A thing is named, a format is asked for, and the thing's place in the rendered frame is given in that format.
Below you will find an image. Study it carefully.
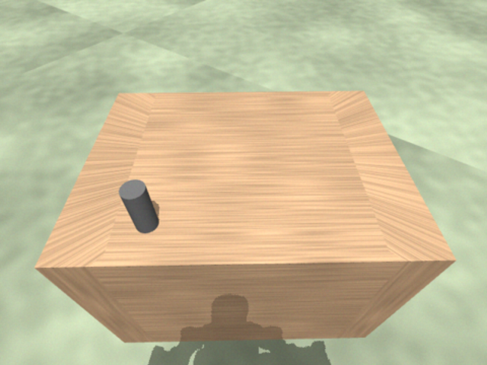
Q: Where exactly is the can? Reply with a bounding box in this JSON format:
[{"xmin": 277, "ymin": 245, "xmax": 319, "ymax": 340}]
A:
[{"xmin": 119, "ymin": 179, "xmax": 159, "ymax": 233}]

